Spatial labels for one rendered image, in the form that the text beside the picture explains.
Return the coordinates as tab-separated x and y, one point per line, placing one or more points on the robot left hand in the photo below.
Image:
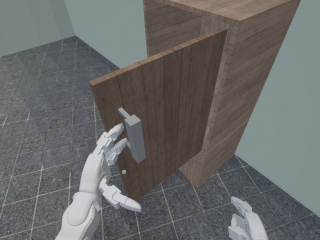
98	165

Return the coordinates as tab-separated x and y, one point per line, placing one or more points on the cupboard door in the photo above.
171	93

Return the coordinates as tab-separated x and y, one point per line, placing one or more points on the robot left forearm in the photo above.
81	218

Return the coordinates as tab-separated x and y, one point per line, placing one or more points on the handle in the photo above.
135	135

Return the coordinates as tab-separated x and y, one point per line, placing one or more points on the robot right hand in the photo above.
249	228

